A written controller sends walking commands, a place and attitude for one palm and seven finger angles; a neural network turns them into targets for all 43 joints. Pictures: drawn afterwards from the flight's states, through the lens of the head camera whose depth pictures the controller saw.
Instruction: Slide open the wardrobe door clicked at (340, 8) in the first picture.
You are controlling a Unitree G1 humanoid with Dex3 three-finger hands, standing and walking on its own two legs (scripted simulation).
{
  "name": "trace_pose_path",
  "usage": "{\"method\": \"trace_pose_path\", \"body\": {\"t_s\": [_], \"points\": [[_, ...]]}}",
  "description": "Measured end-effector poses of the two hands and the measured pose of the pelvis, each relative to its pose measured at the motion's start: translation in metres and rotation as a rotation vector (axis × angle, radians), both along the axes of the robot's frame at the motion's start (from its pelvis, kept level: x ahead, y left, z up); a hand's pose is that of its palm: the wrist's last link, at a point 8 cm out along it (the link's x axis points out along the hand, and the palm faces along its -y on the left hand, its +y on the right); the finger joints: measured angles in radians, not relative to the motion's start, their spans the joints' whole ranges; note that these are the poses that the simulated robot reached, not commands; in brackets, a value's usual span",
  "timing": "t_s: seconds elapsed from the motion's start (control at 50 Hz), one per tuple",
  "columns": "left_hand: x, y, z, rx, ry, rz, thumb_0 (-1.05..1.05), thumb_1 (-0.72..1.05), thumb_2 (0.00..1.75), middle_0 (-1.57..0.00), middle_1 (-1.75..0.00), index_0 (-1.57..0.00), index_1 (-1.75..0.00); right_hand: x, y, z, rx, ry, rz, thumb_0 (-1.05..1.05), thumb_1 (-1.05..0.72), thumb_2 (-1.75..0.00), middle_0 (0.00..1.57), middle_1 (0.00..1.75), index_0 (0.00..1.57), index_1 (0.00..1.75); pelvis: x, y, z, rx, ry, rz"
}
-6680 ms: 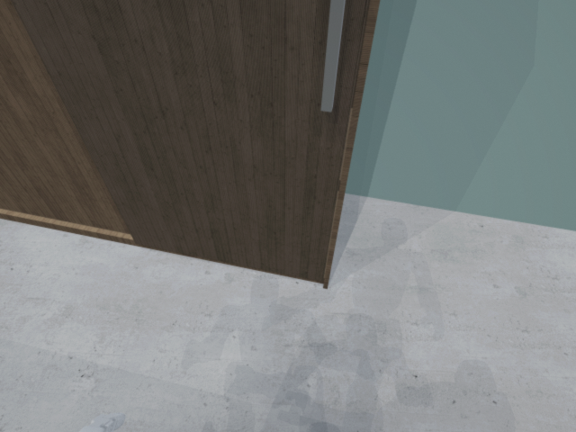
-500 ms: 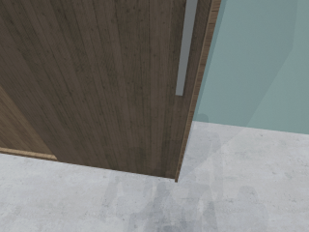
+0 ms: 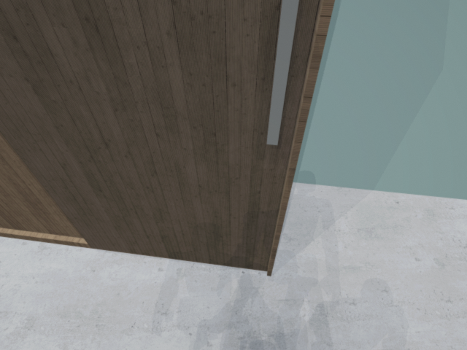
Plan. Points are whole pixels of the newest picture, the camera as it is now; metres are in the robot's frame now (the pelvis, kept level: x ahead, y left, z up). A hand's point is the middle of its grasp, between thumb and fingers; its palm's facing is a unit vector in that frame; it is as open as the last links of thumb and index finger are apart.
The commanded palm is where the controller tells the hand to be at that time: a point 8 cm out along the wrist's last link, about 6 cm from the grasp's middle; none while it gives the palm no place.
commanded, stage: shuffle to correct the standing spot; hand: right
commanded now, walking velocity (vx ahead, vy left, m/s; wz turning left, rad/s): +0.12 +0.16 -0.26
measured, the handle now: (281, 70) +0.55 -0.05 +0.22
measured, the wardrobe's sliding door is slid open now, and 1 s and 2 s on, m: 0.00 0.00 0.00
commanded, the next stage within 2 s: come to a stop and stand still in 0.72 s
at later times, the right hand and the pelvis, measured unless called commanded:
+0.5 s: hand out of the picture -0.04 -0.10 -0.19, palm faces +0.10 +0.99 -0.07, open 7.4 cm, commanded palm none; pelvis +0.09 +0.03 -0.02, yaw -3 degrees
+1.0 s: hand (269, 324) +0.22 -0.05 -0.16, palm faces +0.06 +0.97 -0.24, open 7.3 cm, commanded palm none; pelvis +0.14 +0.14 -0.01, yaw -5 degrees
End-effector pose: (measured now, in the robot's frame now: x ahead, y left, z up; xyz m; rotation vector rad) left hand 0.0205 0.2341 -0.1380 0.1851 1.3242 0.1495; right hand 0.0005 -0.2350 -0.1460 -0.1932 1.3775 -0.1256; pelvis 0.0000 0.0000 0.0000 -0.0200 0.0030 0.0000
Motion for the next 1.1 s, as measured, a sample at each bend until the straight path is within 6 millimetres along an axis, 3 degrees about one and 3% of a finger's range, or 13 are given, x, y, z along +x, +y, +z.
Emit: {"method": "trace_pose_path", "body": {"t_s": [0.14, 0.22, 0.28, 0.38, 0.46, 0.52, 0.68, 0.78, 0.86, 0.9, 0.96, 1.04, 1.1], "points": [[-0.008, 0.007, -0.011, -0.033, 0.078, 0.010, 0.01, 0.91, 0.90, -0.20, -0.30, -0.20, -0.30, -0.009, 0.029, -0.002, 0.018, 0.046, -0.052, 0.01, -0.91, -0.90, 0.20, 0.29, 0.20, 0.30, 0.016, 0.019, -0.005, 0.005, 0.025, -0.028], [0.004, 0.015, -0.010, -0.027, 0.126, -0.017, 0.01, 0.91, 0.90, -0.20, -0.30, -0.20, -0.30, -0.021, 0.047, -0.005, 0.028, 0.066, -0.114, 0.00, -0.91, -0.90, 0.20, 0.29, 0.20, 0.30, 0.030, 0.029, -0.006, 0.016, 0.029, -0.064], [0.028, 0.019, -0.008, -0.016, 0.121, -0.041, 0.01, 0.91, 0.90, -0.20, -0.30, -0.20, -0.30, -0.036, 0.063, -0.006, 0.049, 0.118, -0.155, 0.00, -0.91, -0.90, 0.20, 0.29, 0.20, 0.30, 0.041, 0.033, -0.006, 0.021, 0.026, -0.079], [0.088, 0.021, -0.006, 0.015, 0.047, -0.078, 0.02, 0.93, 0.90, -0.20, -0.30, -0.20, -0.30, -0.058, 0.084, -0.008, 0.105, 0.241, -0.195, 0.00, -0.91, -0.90, 0.20, 0.29, 0.20, 0.30, 0.062, 0.031, -0.010, 0.032, 0.027, -0.087], [0.134, 0.014, -0.008, 0.038, -0.066, -0.083, 0.01, 0.93, 0.90, -0.20, -0.30, -0.20, -0.30, -0.059, 0.090, -0.019, 0.151, 0.320, -0.199, 0.01, -0.91, -0.90, 0.20, 0.29, 0.20, 0.30, 0.080, 0.027, -0.020, 0.033, 0.015, -0.070], [0.144, 0.012, 0.000, 0.037, -0.121, -0.054, 0.01, 0.92, 0.90, -0.20, -0.30, -0.20, -0.30, -0.034, 0.083, -0.021, 0.148, 0.306, -0.162, 0.01, -0.91, -0.90, 0.20, 0.30, 0.20, 0.30, 0.088, 0.028, -0.016, 0.030, -0.003, -0.043], [0.128, 0.045, 0.022, 0.074, -0.026, -0.057, 0.00, 0.95, 0.90, -0.21, -0.30, -0.20, -0.30, 0.089, 0.060, -0.008, 0.087, 0.000, -0.143, 0.01, -0.91, -0.90, 0.20, 0.29, 0.20, 0.30, 0.104, 0.047, 0.006, 0.065, 0.003, -0.069], [0.116, 0.072, 0.018, 0.051, 0.030, -0.019, 0.00, 0.93, 0.90, -0.21, -0.30, -0.20, -0.30, 0.149, 0.070, 0.002, 0.051, -0.091, -0.093, 0.00, -0.92, -0.90, 0.20, 0.29, 0.20, 0.30, 0.114, 0.073, 0.007, 0.065, 0.013, -0.078], [0.108, 0.104, 0.002, 0.026, 0.074, 0.024, 0.01, 0.92, 0.90, -0.21, -0.30, -0.20, -0.30, 0.187, 0.090, 0.006, 0.011, -0.144, -0.047, 0.00, -0.92, -0.90, 0.20, 0.29, 0.20, 0.30, 0.125, 0.103, -0.002, 0.048, 0.022, -0.078], [0.105, 0.123, -0.011, 0.015, 0.099, 0.036, 0.01, 0.91, 0.90, -0.21, -0.30, -0.20, -0.30, 0.200, 0.102, 0.004, -0.019, -0.180, -0.034, 0.00, -0.91, -0.90, 0.20, 0.29, 0.20, 0.30, 0.131, 0.118, -0.011, 0.025, 0.026, -0.075], [0.109, 0.142, -0.017, 0.012, 0.123, 0.039, 0.01, 0.91, 0.90, -0.20, -0.30, -0.20, -0.30, 0.206, 0.121, 0.011, -0.032, -0.195, -0.028, 0.00, -0.91, -0.90, 0.20, 0.29, 0.20, 0.30, 0.136, 0.130, -0.011, 0.024, 0.017, -0.086], [0.126, 0.152, -0.013, -0.001, 0.106, 0.018, 0.01, 0.91, 0.90, -0.20, -0.30, -0.20, -0.30, 0.202, 0.143, 0.016, -0.024, -0.200, -0.051, 0.00, -0.91, -0.90, 0.20, 0.29, 0.20, 0.30, 0.139, 0.141, -0.004, 0.005, 0.010, -0.091], [0.142, 0.152, -0.010, -0.010, 0.083, -0.019, 0.01, 0.91, 0.90, -0.20, -0.30, -0.20, -0.30, 0.192, 0.146, 0.018, -0.031, -0.204, -0.095, 0.00, -0.93, -0.90, 0.20, 0.30, 0.20, 0.30, 0.136, 0.145, -0.001, -0.001, 0.008, -0.100]]}}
